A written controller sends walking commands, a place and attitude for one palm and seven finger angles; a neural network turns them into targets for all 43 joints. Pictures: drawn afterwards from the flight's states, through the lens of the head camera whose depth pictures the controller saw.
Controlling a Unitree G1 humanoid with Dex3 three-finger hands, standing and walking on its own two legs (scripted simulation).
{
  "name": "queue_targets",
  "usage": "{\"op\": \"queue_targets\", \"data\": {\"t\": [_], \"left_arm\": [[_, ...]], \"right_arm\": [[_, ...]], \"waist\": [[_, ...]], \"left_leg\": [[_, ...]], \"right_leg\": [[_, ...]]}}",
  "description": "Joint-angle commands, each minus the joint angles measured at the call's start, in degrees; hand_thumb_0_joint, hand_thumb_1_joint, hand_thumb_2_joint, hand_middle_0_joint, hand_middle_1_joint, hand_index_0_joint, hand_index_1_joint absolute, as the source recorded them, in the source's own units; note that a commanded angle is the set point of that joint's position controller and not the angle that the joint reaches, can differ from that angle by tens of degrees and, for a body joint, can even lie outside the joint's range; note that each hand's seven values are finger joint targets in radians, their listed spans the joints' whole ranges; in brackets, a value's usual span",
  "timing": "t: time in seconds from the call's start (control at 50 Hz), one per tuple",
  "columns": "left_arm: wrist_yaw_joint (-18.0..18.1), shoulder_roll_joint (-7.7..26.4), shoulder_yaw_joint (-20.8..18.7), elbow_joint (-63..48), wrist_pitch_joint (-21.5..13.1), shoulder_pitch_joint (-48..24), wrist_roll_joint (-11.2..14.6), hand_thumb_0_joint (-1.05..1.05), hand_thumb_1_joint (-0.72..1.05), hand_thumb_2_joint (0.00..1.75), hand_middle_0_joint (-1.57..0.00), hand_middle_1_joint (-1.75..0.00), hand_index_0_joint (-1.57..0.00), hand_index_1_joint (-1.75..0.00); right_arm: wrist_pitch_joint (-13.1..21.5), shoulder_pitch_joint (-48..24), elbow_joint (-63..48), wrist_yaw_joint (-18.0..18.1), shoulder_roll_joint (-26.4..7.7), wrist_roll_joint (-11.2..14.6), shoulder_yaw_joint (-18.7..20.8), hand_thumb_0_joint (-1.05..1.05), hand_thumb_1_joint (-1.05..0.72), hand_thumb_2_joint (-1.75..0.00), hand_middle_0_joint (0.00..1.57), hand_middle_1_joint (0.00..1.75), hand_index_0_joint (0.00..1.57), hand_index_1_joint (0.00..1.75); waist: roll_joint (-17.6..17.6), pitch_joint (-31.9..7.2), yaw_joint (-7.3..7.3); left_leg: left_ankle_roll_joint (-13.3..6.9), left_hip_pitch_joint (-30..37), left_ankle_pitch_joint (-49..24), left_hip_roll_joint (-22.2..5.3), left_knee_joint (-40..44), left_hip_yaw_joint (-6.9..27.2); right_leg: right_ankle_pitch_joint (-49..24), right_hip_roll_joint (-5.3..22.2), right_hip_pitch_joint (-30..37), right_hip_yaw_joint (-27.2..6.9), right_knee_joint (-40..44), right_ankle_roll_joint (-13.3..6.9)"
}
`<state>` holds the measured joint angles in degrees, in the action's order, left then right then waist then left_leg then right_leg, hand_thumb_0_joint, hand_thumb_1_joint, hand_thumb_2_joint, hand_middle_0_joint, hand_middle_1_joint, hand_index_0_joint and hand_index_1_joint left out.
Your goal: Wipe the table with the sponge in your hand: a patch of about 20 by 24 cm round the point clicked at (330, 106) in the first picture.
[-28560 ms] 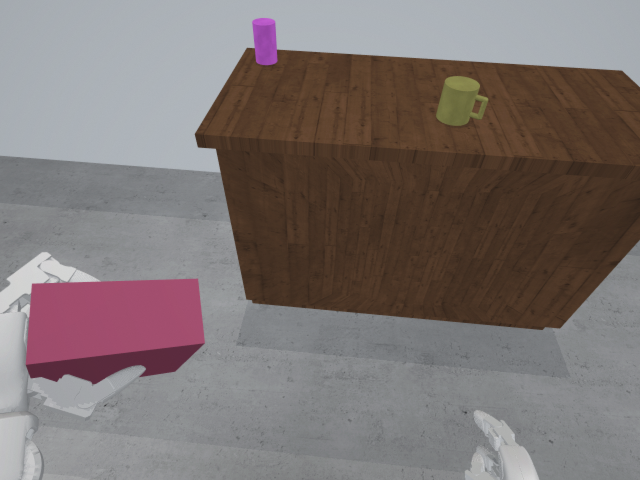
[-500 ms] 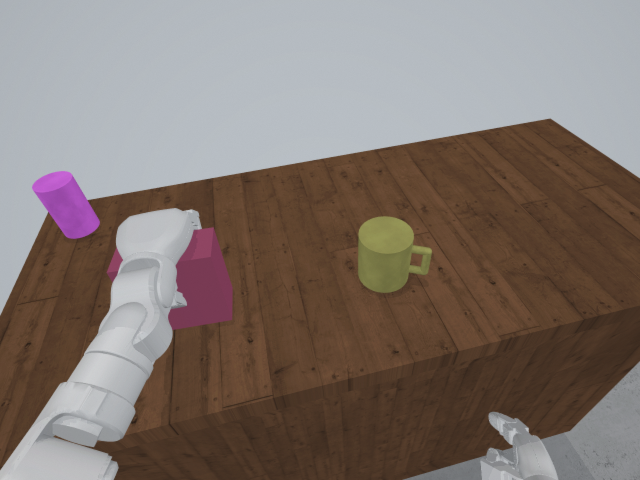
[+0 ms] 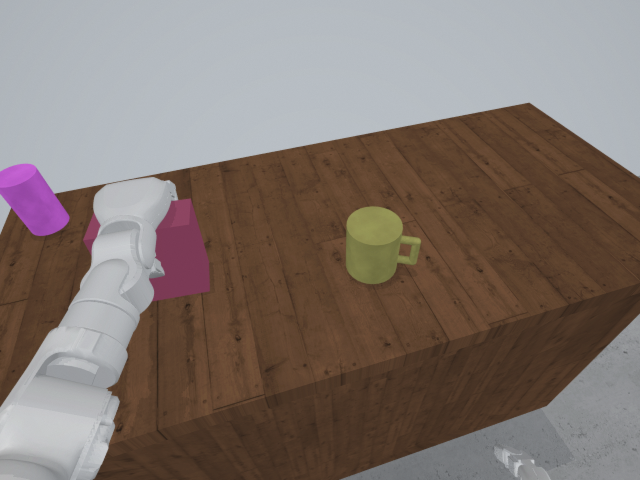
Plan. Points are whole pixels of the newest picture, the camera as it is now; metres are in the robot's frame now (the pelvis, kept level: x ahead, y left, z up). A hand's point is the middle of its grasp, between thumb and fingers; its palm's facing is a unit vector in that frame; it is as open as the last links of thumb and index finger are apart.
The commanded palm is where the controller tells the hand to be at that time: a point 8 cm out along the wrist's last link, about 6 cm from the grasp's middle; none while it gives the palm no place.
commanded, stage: wipe forward along the middle lane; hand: left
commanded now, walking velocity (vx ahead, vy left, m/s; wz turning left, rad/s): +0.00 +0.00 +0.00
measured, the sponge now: (159, 264) +0.39 +0.27 +0.06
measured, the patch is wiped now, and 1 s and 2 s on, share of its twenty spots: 1.00 1.00 1.00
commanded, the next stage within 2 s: slide back across to the first lane in 0.18 s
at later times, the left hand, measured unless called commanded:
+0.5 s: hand (147, 217) +0.43 +0.28 +0.11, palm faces -0.04 -0.02 -1.00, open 10.1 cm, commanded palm +0.40 +0.29 +0.16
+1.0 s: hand (96, 229) +0.40 +0.34 +0.11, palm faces -0.11 +0.00 -0.99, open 10.1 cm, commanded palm +0.39 +0.34 +0.17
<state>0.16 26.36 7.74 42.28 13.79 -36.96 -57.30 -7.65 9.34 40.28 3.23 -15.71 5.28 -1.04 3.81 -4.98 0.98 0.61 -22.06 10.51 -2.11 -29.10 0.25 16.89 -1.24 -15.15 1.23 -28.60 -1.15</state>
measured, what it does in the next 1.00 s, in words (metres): stands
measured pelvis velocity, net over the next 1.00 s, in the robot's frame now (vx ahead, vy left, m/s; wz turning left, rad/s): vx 0.02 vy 0.01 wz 0.01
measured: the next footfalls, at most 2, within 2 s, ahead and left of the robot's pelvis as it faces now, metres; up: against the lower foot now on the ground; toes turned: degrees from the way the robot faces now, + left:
none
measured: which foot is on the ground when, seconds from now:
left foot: down 0.00-1.00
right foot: down 0.00-1.00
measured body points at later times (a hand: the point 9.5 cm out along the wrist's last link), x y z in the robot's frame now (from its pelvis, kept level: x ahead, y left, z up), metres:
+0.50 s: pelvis +0.01 +0.01 +0.00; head +0.02 -0.01 +0.45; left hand +0.43 +0.28 +0.16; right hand +0.13 -0.25 -0.13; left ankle +0.05 +0.13 -0.74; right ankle -0.02 -0.11 -0.74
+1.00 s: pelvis +0.02 +0.01 +0.00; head +0.04 +0.00 +0.45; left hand +0.40 +0.34 +0.17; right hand +0.19 -0.24 -0.11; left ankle +0.05 +0.13 -0.74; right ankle -0.02 -0.11 -0.74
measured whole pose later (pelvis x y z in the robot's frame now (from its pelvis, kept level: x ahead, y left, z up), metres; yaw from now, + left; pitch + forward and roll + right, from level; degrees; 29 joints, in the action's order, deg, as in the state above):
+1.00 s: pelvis +0.02 +0.01 +0.00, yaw +1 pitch +5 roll -1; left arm -4.9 35.1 1.1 37.6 6.8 -32.9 -57.2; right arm -8.4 8.3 37.9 2.8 -16.2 4.8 -0.5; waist 3.2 -3.3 1.4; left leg -0.2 -21.1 12.0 -1.2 -28.6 0.5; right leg 17.0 -0.4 -12.5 1.6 -24.9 -0.3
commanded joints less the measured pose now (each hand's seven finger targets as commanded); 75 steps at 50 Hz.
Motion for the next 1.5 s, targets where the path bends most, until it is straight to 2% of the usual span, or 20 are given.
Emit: {"op": "queue_targets", "data": {"t": [0.0, 0.02, 0.06, 0.22, 0.26, 0.32, 0.36, 0.46, 0.64, 0.72, 0.76, 0.82, 0.86, 0.98, 1.1, 1.22, 1.28, 1.38, 1.42, 1.48], "left_arm": [[1.35, 12.13, -2.56, -0.79, -0.39, -19.62, -2.09, 0.0, 0.1, 1.3, -1.2, -1.6, -1.2, -1.6], [1.54, 13.82, -4.63, -1.45, -1.07, -19.49, -1.91, 0.0, 0.1, 1.3, -1.2, -1.6, -1.2, -1.6], [1.74, 10.92, -1.8, -0.7, -1.17, -20.69, -2.09, 0.0, 0.1, 1.3, -1.2, -1.6, -1.2, -1.6], [2.86, 14.09, -4.08, 3.2, -1.86, -25.33, -2.42, 0.0, 0.1, 1.3, -1.2, -1.6, -1.2, -1.6], [3.05, 11.01, -1.56, 3.74, -1.71, -25.02, -2.83, 0.0, 0.1, 1.3, -1.2, -1.6, -1.2, -1.6], [3.42, 15.06, -5.72, -0.08, -2.1, -23.04, -2.48, 0.0, 0.1, 1.3, -1.2, -1.6, -1.2, -1.6], [3.56, 15.27, -5.61, -1.3, -1.77, -22.24, -2.19, 0.0, 0.1, 1.3, -1.2, -1.6, -1.2, -1.6], [3.87, 21.5, -9.89, -6.16, -0.94, -21.45, -2.46, 0.0, 0.1, 1.3, -1.2, -1.6, -1.2, -1.6], [0.18, 20.58, -8.42, -12.01, -0.55, -18.05, -1.4, 0.0, 0.1, 1.3, -1.2, -1.6, -1.2, -1.6], [-1.5, 24.21, -10.91, -13.05, -2.44, -18.81, -1.31, 0.0, 0.1, 1.3, -1.2, -1.6, -1.2, -1.6], [-2.2, 23.37, -9.62, -12.61, -3.36, -20.1, -1.52, 0.0, 0.1, 1.3, -1.2, -1.6, -1.2, -1.6], [-2.9, 25.4, -11.4, -13.84, -5.1, -19.73, -1.49, 0.0, 0.1, 1.3, -1.2, -1.6, -1.2, -1.6], [-3.25, 23.65, -10.02, -14.47, -5.89, -19.0, -1.52, 0.0, 0.1, 1.3, -1.2, -1.6, -1.2, -1.6], [-3.1, 28.2, -14.47, -13.57, -7.77, -16.36, -1.3, 0.0, 0.1, 1.3, -1.2, -1.6, -1.2, -1.6], [-2.69, 24.55, -14.07, -18.72, -8.07, -6.23, 0.45, 0.0, 0.1, 1.3, -1.2, -1.6, -1.2, -1.6], [-2.18, 26.51, -16.44, -20.86, -5.98, -2.02, 1.44, 0.0, 0.1, 1.3, -1.2, -1.6, -1.2, -1.6], [-2.32, 22.19, -12.84, -22.73, -4.68, 0.72, 1.17, 0.0, 0.1, 1.3, -1.2, -1.6, -1.2, -1.6], [-2.7, 19.84, -11.19, -23.12, -3.04, 3.52, 2.02, 0.0, 0.1, 1.3, -1.2, -1.6, -1.2, -1.6], [-2.69, 20.58, -11.73, -24.81, -2.91, 2.42, 2.26, 0.0, 0.1, 1.3, -1.2, -1.6, -1.2, -1.6], [-2.83, 17.91, -9.72, -23.73, -2.0, 5.01, 2.11, 0.0, 0.1, 1.3, -1.2, -1.6, -1.2, -1.6]], "right_arm": [[2.28, -5.28, -7.16, 0.58, -7.78, -0.04, 2.53, 0.0, -0.9, -0.9, 0.2, 0.3, 0.2, 0.3], [2.26, -4.59, -7.12, 0.44, -7.94, -0.13, 2.78, 0.0, -0.9, -0.9, 0.2, 0.3, 0.2, 0.3], [2.15, -4.43, -7.26, 0.47, -7.69, -0.08, 2.85, 0.0, -0.9, -0.9, 0.2, 0.3, 0.2, 0.3], [1.82, -1.69, -5.46, 0.4, -8.43, -0.4, 3.28, 0.0, -0.9, -0.9, 0.2, 0.3, 0.2, 0.3], [1.76, -1.53, -5.52, 0.16, -8.07, -0.41, 3.49, 0.0, -0.9, -0.9, 0.2, 0.3, 0.2, 0.3], [1.37, -1.78, -6.25, -0.03, -8.24, -0.8, 3.87, 0.0, -0.9, -0.9, 0.2, 0.3, 0.2, 0.3], [1.22, -2.35, -6.86, -0.13, -8.15, -0.55, 3.74, 0.0, -0.9, -0.9, 0.2, 0.3, 0.2, 0.3], [1.26, -3.86, -7.61, -0.34, -8.35, -0.41, 3.58, 0.0, -0.9, -0.9, 0.2, 0.3, 0.2, 0.3], [1.47, -5.54, -9.13, -0.24, -8.24, -0.09, 3.24, 0.0, -0.9, -0.9, 0.2, 0.3, 0.2, 0.3], [1.32, -5.41, -8.82, 0.16, -8.61, -0.09, 2.93, 0.0, -0.9, -0.9, 0.2, 0.3, 0.2, 0.3], [1.52, -5.06, -8.59, 0.35, -8.39, -0.08, 2.9, 0.0, -0.9, -0.9, 0.2, 0.3, 0.2, 0.3], [1.48, -4.8, -8.69, 0.37, -8.67, -0.26, 2.92, 0.0, -0.9, -0.9, 0.2, 0.3, 0.2, 0.3], [1.44, -4.42, -8.93, 0.31, -8.33, -0.34, 3.09, 0.0, -0.9, -0.9, 0.2, 0.3, 0.2, 0.3], [1.06, -3.44, -8.65, 0.27, -9.04, -0.68, 3.33, 0.0, -0.9, -0.9, 0.2, 0.3, 0.2, 0.3], [0.46, -4.46, -10.18, -0.82, -8.88, -0.82, 3.93, 0.0, -0.9, -0.9, 0.2, 0.3, 0.2, 0.3], [0.04, -6.42, -10.48, -1.2, -9.5, -0.57, 3.53, 0.0, -0.9, -0.9, 0.2, 0.3, 0.2, 0.3], [0.11, -7.07, -10.95, -1.44, -8.88, -0.48, 3.64, 0.0, -0.9, -0.9, 0.2, 0.3, 0.2, 0.3], [0.21, -8.43, -11.25, -1.31, -8.6, -0.31, 3.2, 0.0, -0.9, -0.9, 0.2, 0.3, 0.2, 0.3], [0.37, -9.37, -11.34, -1.19, -8.64, -0.26, 2.93, 0.0, -0.9, -0.9, 0.2, 0.3, 0.2, 0.3], [0.41, -9.45, -11.29, -1.23, -8.31, -0.24, 2.77, 0.0, -0.9, -0.9, 0.2, 0.3, 0.2, 0.3]], "waist": [[-5.53, -8.69, -1.06], [-5.94, -10.35, -0.79], [-5.7, -9.53, -1.58], [-5.47, -12.03, -2.27], [-4.18, -12.38, -2.48], [-3.88, -17.03, -0.8], [-4.38, -16.2, -0.79], [-2.53, -16.11, 0.35], [-1.15, -14.56, -0.08], [-1.36, -13.28, -0.56], [-1.15, -12.52, -1.12], [0.55, -13.99, -0.7], [1.08, -14.74, -0.89], [0.12, -15.81, -0.03], [0.16, -16.89, 1.05], [-1.9, -13.21, 1.5], [-0.09, -11.99, 1.34], [-2.35, -9.06, 1.33], [-1.15, -8.82, 1.39], [-2.03, -8.06, 1.51]], "left_leg": [[-3.43, 8.83, -2.65, 2.31, 1.47, -1.57], [-3.41, 9.01, -3.52, 2.17, 1.57, -1.21], [-3.51, 9.24, -3.29, 2.15, 1.27, -1.53], [-3.44, 8.55, -5.04, 1.9, 0.67, -0.9], [-3.44, 9.4, -6.05, 1.84, 0.19, -1.2], [-3.54, 10.88, -9.92, 1.82, -0.08, -0.93], [-3.74, 10.82, -9.79, 1.9, 0.22, -1.11], [-4.0, 11.86, -10.63, 2.05, 1.02, -0.9], [-4.34, 15.04, -11.74, 2.18, 1.49, -0.45], [-4.28, 15.22, -11.85, 2.18, 1.63, -0.06], [-4.46, 15.6, -11.62, 2.35, 1.27, -0.41], [-4.17, 16.42, -14.1, 2.34, 1.17, -0.08], [-4.22, 17.37, -15.09, 2.34, 0.7, -0.27], [-4.2, 16.87, -17.59, 2.47, 0.24, -0.18], [-4.22, 17.13, -20.5, 2.39, -0.34, -0.58], [-4.26, 14.57, -16.46, 2.45, 1.09, -0.14], [-4.23, 15.35, -15.05, 2.44, 1.24, 0.03], [-4.22, 14.49, -10.78, 2.39, 2.33, 0.47], [-4.05, 14.59, -9.77, 2.33, 3.0, 0.72], [-3.92, 14.91, -9.29, 2.29, 3.07, 0.8]], "right_leg": [[-9.97, 0.04, -4.16, -0.6, 6.05, -1.88], [-10.98, -0.12, -3.12, -0.56, 5.75, -2.03], [-10.51, -0.11, -4.53, -0.38, 5.85, -1.82], [-12.81, -0.3, -4.78, -0.13, 4.76, -2.04], [-13.13, -0.39, -5.68, 0.13, 4.38, -2.05], [-17.52, -0.42, -1.71, 0.06, 3.78, -2.37], [-17.25, -0.44, -1.33, 0.2, 4.08, -2.15], [-16.75, -0.39, 0.55, 0.2, 4.66, -2.29], [-16.89, -0.48, 0.86, 0.75, 5.86, -2.45], [-17.5, -0.34, 0.7, 0.5, 6.39, -2.62], [-17.44, -0.27, -0.28, 0.41, 6.62, -2.51], [-19.85, -0.24, 0.83, 0.41, 6.18, -2.95], [-20.14, -0.26, 0.21, 0.59, 6.07, -2.81], [-23.06, -0.3, 1.51, 0.58, 5.54, -3.01], [-26.01, -0.27, 3.07, 0.42, 4.97, -2.59], [-22.72, -0.28, 3.61, 0.46, 5.6, -2.55], [-19.22, -0.54, 1.94, 0.82, 6.05, -2.52], [-14.75, -0.72, 1.01, 0.92, 7.06, -2.48], [-13.51, -0.68, 1.13, 0.63, 7.28, -2.68], [-12.48, -0.85, 0.5, 0.95, 7.51, -2.68]]}}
